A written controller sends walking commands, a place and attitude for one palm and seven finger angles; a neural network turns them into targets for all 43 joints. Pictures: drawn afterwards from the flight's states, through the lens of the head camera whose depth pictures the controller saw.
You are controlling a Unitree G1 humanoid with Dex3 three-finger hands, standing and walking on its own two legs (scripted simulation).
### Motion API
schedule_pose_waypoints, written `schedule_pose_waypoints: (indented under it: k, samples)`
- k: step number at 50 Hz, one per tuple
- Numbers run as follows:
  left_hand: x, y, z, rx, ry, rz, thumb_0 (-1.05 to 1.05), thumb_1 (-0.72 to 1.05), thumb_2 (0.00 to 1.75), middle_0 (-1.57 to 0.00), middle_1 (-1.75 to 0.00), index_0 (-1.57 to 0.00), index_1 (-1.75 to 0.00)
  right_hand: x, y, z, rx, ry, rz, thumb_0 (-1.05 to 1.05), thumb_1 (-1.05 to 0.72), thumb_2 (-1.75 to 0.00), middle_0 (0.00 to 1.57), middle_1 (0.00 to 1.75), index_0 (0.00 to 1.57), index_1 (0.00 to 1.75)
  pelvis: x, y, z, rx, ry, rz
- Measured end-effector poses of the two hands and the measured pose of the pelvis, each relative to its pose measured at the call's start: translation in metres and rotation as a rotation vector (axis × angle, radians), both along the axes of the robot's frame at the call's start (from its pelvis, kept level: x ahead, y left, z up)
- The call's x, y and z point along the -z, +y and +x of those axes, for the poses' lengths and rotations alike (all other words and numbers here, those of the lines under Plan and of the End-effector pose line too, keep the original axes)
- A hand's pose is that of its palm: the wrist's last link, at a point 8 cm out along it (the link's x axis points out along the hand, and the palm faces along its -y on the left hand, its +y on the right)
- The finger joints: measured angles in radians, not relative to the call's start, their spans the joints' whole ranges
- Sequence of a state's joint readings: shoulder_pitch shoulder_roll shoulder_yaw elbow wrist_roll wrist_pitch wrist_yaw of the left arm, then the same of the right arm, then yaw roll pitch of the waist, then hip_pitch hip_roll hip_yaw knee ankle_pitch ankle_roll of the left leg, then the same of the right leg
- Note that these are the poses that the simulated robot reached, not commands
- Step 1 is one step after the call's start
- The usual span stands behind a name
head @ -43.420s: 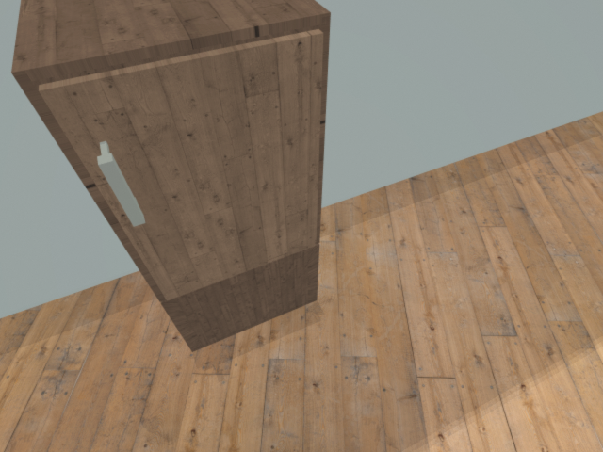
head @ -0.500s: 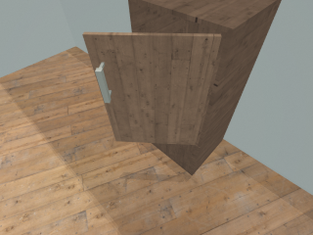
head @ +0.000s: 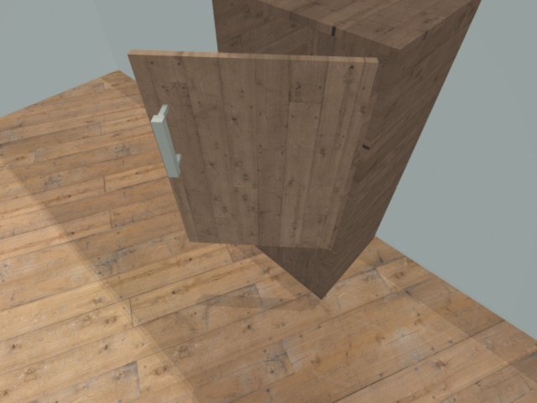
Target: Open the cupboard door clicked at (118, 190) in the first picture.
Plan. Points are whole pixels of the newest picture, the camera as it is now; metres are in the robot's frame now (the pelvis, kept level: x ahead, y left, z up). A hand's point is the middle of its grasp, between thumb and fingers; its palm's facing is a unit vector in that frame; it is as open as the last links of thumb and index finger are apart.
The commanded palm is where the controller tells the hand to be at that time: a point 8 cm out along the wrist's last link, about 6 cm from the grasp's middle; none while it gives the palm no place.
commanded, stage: look again from close up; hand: left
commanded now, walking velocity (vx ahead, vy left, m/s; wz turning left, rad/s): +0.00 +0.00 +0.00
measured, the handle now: (169, 142) +0.58 +0.24 +0.04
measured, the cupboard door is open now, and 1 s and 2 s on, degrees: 39 39 39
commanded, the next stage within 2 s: come to a stop and stand still in 0.12 s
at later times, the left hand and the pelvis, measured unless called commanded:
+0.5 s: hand out of the picture +0.05 +0.24 -0.16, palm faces +0.05 -0.94 -0.33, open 7.3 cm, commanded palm none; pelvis -0.01 +0.01 -0.01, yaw +2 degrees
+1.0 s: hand out of the picture -0.02 +0.25 -0.16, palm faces +0.02 -0.96 -0.29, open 7.3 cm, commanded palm none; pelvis -0.06 +0.02 +0.00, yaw +2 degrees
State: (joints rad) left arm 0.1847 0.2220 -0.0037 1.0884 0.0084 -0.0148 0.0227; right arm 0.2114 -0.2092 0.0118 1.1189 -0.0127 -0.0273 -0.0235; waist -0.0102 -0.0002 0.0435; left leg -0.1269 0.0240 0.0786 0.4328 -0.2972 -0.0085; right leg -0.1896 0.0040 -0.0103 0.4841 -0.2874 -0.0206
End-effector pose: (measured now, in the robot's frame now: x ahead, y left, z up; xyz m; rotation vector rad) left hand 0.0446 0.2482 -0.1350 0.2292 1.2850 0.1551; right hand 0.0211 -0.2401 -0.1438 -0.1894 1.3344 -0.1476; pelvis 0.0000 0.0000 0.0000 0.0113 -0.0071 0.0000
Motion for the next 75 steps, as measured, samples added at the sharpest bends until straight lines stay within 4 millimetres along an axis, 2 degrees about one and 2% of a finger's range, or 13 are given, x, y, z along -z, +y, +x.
schedule_pose_waypoints:
  k: [8,19,28,34,39,45,54,60,66,75]
  samples:
    - [-0.001,0.001,0.004,-0.007,-0.011,0.006,0.01,0.91,0.9,-0.2,-0.3,-0.21,-0.3,-0.003,-0.003,0.026,-0.02,-0.05,-0.006,0.0,-0.91,-0.9,0.2,0.3,0.2,0.3,0.0,-0.002,0.004,-0.001,0.002,-0.001]
    - [-0.005,0.014,0.002,-0.011,-0.05,0.04,0.01,0.91,0.9,-0.2,-0.3,-0.21,-0.3,-0.007,-0.019,0.04,-0.037,-0.108,-0.047,0.0,-0.9,-0.9,0.2,0.3,0.2,0.3,0.004,-0.001,0.003,-0.027,0.013,-0.007]
    - [-0.013,0.046,-0.003,-0.022,-0.134,0.083,0.01,0.91,0.9,-0.2,-0.3,-0.21,-0.3,-0.027,-0.028,0.064,-0.069,-0.246,-0.109,0.01,-0.91,-0.9,0.2,0.3,0.2,0.3,0.006,0.01,-0.016,-0.034,-0.029,-0.01]
    - [-0.021,0.058,-0.008,-0.008,-0.169,0.085,0.01,0.91,0.9,-0.2,-0.3,-0.21,-0.3,-0.04,-0.022,0.065,-0.107,-0.306,-0.113,0.01,-0.9,-0.9,0.2,0.3,0.2,0.3,0.002,0.017,-0.032,-0.032,-0.041,-0.012]
    - [-0.023,0.061,-0.02,-0.003,-0.168,0.079,0.01,0.91,0.9,-0.2,-0.3,-0.21,-0.3,-0.04,-0.015,0.05,-0.12,-0.292,-0.102,0.01,-0.9,-0.9,0.2,0.3,0.2,0.3,-0.001,0.02,-0.044,-0.035,-0.04,-0.011]
    - [-0.017,0.058,-0.046,-0.012,-0.117,0.063,0.01,0.91,0.9,-0.2,-0.3,-0.21,-0.3,-0.031,-0.008,0.015,-0.103,-0.213,-0.082,0.01,-0.9,-0.9,0.2,0.3,0.2,0.3,-0.002,0.023,-0.054,-0.038,-0.041,-0.01]
    - [-0.003,0.042,-0.093,-0.037,0.005,0.022,0.01,0.91,0.9,-0.2,-0.3,-0.21,-0.3,-0.017,0.0,-0.047,-0.048,-0.056,-0.055,0.01,-0.9,-0.9,0.2,0.3,0.2,0.3,-0.003,0.024,-0.063,-0.038,-0.041,-0.009]
    - [0.004,0.027,-0.118,-0.055,0.072,-0.011,0.01,0.91,0.9,-0.2,-0.3,-0.2,-0.3,-0.012,0.009,-0.077,-0.013,0.022,-0.037,0.01,-0.9,-0.9,0.2,0.3,0.2,0.3,-0.003,0.024,-0.067,-0.038,-0.038,-0.01]
    - [0.009,0.011,-0.13,-0.068,0.105,-0.044,0.01,0.91,0.9,-0.2,-0.3,-0.2,-0.29,-0.008,0.021,-0.092,0.013,0.055,-0.012,0.01,-0.91,-0.9,0.2,0.3,0.2,0.3,-0.002,0.024,-0.068,-0.034,-0.036,-0.011]
    - [0.013,-0.007,-0.133,-0.079,0.102,-0.081,0.01,0.91,0.9,-0.2,-0.3,-0.2,-0.29,-0.003,0.043,-0.094,0.035,0.047,0.034,0.0,-0.91,-0.9,0.2,0.3,0.2,0.3,-0.002,0.024,-0.069,-0.028,-0.034,-0.012]
